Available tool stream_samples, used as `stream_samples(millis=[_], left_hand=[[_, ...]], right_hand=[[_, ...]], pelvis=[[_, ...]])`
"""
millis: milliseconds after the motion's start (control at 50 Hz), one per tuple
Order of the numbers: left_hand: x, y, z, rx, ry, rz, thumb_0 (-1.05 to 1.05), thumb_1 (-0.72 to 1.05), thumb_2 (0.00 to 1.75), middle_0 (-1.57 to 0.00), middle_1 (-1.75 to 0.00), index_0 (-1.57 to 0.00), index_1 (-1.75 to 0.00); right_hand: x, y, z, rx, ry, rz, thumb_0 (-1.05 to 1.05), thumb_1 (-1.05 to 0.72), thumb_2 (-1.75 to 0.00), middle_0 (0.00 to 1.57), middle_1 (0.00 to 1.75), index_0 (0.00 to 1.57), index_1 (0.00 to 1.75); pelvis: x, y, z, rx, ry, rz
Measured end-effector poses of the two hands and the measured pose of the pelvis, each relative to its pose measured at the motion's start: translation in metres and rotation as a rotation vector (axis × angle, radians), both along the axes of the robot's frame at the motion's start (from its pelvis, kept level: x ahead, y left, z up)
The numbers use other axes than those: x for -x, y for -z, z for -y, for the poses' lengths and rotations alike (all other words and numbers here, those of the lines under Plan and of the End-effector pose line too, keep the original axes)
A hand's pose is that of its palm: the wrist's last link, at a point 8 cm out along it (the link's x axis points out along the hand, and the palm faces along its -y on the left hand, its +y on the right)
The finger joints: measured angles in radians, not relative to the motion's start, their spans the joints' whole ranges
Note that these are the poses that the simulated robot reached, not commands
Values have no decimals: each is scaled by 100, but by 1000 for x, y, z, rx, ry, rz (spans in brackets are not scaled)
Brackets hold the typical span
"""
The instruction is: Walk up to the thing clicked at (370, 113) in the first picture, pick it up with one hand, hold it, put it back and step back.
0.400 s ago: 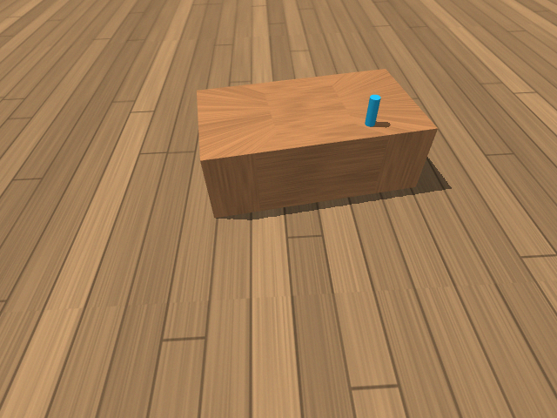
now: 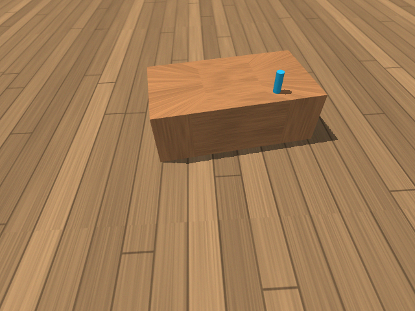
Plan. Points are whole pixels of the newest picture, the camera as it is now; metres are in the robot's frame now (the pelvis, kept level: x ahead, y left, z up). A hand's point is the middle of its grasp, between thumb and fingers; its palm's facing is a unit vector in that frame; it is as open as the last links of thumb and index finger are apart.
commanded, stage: stand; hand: right
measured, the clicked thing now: (278, 82) +1.38 -0.39 -0.36
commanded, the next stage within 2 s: walk up in 0.72 s
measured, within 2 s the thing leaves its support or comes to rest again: neither
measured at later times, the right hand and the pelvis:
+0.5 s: hand out of the picture +0.08 -0.25 -0.16, palm faces -0.03 +0.94 -0.33, open 7.4 cm; pelvis +0.00 +0.00 +0.00, yaw +0 degrees
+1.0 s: hand out of the picture +0.06 -0.36 -0.16, palm faces -0.01 +0.91 -0.41, open 7.4 cm; pelvis +0.05 -0.06 -0.01, yaw +0 degrees
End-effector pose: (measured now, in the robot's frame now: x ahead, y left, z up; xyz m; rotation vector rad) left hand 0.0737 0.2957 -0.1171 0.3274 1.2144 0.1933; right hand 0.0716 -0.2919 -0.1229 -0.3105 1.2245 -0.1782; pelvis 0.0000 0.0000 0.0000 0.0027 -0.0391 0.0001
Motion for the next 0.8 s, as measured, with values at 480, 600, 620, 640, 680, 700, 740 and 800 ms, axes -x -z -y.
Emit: stream_samples(millis=[480, 600, 620, 640, 680, 700, 740, 800], left_hand=[[0, -1, 2, -3, -3, 2, 0, 91, 90, -20, -30, -21, -30], [2, -1, 2, -3, -5, -2, 0, 91, 90, -20, -30, -21, -30], [2, -1, 2, -4, -5, -4, 0, 91, 90, -20, -30, -21, -30], [3, -1, 2, -4, -5, -5, 0, 91, 90, -20, -30, -21, -30], [3, -1, 2, -6, -5, -7, 0, 91, 90, -20, -30, -21, -30], [4, -2, 2, -7, -5, -7, 0, 91, 90, -20, -30, -21, -30], [4, -2, 1, -1, -7, -3, 0, 91, 90, -20, -30, -21, -30], [0, -3, -4, 6, -14, 18, 1, 91, 90, -20, -30, -21, -30]], right_hand=[[-4, -2, 4, 4, 0, 5, 1, -90, -89, 20, 30, 21, 30], [-1, -1, 5, 3, 0, -1, 1, -90, -89, 20, 30, 21, 30], [-1, -1, 5, 3, 0, -2, 1, -90, -89, 20, 30, 21, 30], [0, 0, 5, 2, 1, -3, 1, -90, -89, 20, 30, 21, 30], [0, 0, 5, 1, 2, -4, 1, -90, -89, 20, 30, 21, 30], [0, 0, 5, 1, 2, -5, 1, -90, -89, 20, 30, 21, 30], [0, 0, 5, -3, 3, 2, 1, -90, -89, 20, 30, 21, 30], [3, -3, 14, -1, 3, 34, 1, -90, -89, 20, 30, 21, 30]], pelvis=[[-2, 0, 3, 1, 0, 2], [-2, -1, 3, 1, -1, 2], [-2, -1, 3, 0, -1, 2], [-2, -1, 3, 0, -1, 2], [-2, -1, 4, 0, -1, 3], [-2, -1, 4, 0, -1, 3], [-2, 0, 4, 0, -2, 2], [-8, 3, 8, -11, -3, -9]])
